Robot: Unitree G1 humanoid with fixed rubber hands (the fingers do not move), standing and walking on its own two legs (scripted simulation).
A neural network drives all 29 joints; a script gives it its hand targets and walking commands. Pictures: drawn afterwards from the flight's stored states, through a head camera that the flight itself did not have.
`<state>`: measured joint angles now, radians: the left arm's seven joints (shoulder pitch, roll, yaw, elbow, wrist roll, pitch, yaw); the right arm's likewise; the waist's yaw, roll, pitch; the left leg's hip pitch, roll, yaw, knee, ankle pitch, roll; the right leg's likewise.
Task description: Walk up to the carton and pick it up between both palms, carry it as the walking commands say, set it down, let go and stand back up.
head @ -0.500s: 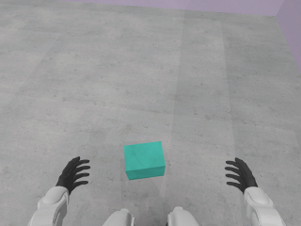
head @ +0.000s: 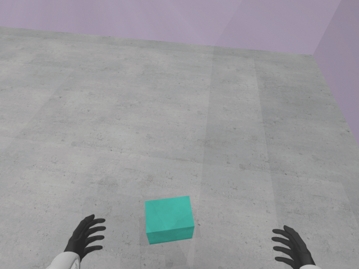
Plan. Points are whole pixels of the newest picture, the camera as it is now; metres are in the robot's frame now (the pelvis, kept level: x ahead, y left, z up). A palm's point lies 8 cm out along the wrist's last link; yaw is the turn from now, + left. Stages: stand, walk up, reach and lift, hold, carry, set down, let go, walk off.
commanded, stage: let go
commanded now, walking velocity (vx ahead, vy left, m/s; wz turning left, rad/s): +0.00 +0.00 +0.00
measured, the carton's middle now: (169, 220) +0.45 +0.07 -0.66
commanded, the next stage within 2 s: stand in 0.16 s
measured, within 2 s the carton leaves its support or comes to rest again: neither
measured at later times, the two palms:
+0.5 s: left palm (55, 245) +0.17 +0.29 -0.06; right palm (302, 249) +0.19 -0.25 -0.04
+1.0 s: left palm (52, 253) +0.15 +0.29 -0.06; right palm (305, 258) +0.17 -0.26 -0.05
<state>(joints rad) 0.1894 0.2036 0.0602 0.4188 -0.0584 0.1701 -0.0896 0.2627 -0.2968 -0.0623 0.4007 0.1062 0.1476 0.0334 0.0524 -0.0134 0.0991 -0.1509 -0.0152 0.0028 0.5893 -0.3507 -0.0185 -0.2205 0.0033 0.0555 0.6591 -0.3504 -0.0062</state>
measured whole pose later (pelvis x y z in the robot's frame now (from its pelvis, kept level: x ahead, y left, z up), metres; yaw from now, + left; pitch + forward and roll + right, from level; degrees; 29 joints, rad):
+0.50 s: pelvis +0.02 +0.01 +0.00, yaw +0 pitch -3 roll +1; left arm 0.19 0.31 0.04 0.61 0.00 0.03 -0.01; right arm 0.27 -0.30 -0.06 0.51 0.06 0.01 0.02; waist 0.05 -0.03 -0.06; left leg -0.15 -0.01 0.00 0.59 -0.38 -0.01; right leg -0.21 0.00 0.06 0.64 -0.37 0.00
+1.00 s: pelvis +0.01 +0.01 +0.00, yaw +0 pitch -4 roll +1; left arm 0.19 0.31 0.04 0.67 0.00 0.00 0.00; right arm 0.27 -0.30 -0.06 0.57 0.06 -0.01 0.00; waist 0.05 -0.03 -0.06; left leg -0.15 -0.01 0.00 0.59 -0.37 -0.01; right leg -0.21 0.00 0.06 0.64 -0.36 0.00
